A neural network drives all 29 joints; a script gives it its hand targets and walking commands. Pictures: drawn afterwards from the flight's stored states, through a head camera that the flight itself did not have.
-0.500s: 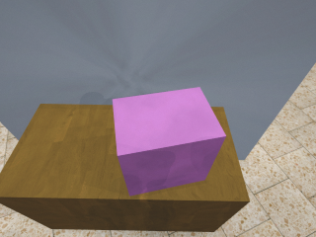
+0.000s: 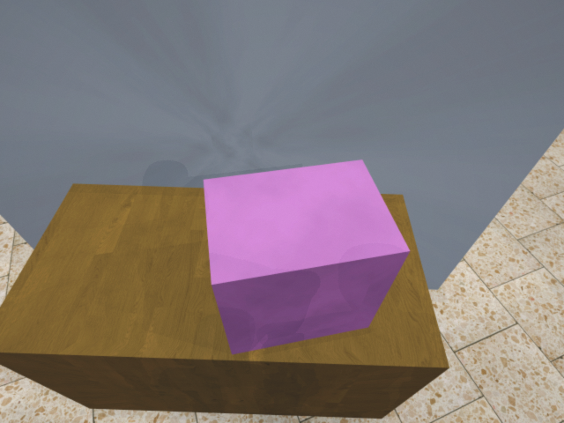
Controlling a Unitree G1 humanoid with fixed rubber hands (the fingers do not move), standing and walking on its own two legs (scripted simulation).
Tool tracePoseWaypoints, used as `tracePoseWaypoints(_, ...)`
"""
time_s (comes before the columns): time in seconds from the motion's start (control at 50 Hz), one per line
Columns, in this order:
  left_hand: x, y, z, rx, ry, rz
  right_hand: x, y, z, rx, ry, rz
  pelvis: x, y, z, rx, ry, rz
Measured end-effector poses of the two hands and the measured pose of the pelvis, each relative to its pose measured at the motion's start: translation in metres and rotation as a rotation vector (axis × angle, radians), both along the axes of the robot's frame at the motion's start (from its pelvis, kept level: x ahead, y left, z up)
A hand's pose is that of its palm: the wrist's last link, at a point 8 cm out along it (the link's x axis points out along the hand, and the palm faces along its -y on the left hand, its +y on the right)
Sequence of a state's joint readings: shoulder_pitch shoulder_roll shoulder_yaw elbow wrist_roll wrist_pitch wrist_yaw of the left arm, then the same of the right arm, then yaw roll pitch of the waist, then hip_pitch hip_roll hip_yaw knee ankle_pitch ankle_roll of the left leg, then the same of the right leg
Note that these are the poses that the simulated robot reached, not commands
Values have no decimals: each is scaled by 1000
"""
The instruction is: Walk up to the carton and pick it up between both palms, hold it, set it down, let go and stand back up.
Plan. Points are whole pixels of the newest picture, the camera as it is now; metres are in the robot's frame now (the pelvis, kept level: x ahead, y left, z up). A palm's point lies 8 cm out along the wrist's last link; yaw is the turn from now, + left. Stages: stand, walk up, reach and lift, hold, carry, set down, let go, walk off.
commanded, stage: stand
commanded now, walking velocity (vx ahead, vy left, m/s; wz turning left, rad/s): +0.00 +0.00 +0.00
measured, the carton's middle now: (294, 261) +0.41 -0.01 -0.08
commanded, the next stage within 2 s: none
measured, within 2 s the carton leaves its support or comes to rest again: neither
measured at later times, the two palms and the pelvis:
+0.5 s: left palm out of the picture -0.04 +0.20 -0.15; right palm out of the picture -0.04 -0.19 -0.15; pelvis +0.01 +0.01 +0.00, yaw +0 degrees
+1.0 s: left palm out of the picture -0.06 +0.20 -0.15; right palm out of the picture -0.04 -0.19 -0.15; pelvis +0.00 +0.00 +0.00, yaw +0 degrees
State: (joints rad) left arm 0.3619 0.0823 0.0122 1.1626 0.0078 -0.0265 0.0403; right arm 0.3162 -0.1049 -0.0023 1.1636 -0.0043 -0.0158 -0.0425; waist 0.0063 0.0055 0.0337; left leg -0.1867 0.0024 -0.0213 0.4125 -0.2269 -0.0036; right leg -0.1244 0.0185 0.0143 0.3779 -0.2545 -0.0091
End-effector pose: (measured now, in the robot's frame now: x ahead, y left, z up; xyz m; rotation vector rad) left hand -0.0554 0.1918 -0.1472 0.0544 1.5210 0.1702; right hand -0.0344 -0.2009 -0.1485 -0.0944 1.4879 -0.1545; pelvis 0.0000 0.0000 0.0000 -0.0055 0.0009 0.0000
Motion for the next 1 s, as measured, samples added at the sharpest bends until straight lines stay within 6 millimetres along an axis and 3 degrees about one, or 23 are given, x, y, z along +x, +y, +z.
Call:
tracePoseWaypoints(0.2, -4, -3, 0, -15, 30, -6, -2, 7, -1, 11, 14, -10, 4, 2, -1, 2, -1, -3)
tracePoseWaypoints(0.34, 5, 2, 0, 0, 17, -12, -9, 13, 0, 19, 33, -16, 4, 3, 0, 5, -4, -4)
tracePoseWaypoints(0.5, 16, 9, -1, 16, -21, -4, -2, 9, -1, 7, 0, -13, 5, 5, 0, 7, -15, -4)
tracePoseWaypoints(0.64, 8, 6, 0, 7, -5, -3, -9, 16, -2, 23, 21, -11, 2, 6, 0, 5, -14, -3)
tracePoseWaypoints(0.8, -11, 6, 2, 5, 50, 1, -12, 11, -1, 16, 34, -13, 0, 5, 0, 4, -9, 1)
tracePoseWaypoints(1.0, -3, 4, 0, 4, 23, -3, -5, 8, 0, 7, 11, -15, 1, 4, 0, 0, -9, 2)
